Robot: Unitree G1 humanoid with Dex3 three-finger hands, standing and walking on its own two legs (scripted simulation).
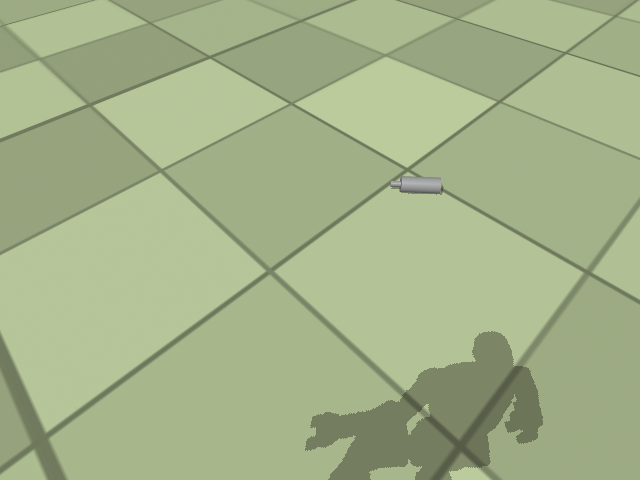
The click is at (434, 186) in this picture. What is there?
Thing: lying bottle
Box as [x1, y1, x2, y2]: [390, 176, 441, 193]
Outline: 390,181 390,185 399,186 400,191 438,193 441,184 440,178 401,176 399,181
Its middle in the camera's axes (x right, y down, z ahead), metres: +0.44 -0.26 +1.80
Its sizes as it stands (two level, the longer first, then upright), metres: 0.226 0.073 0.073
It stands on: the floor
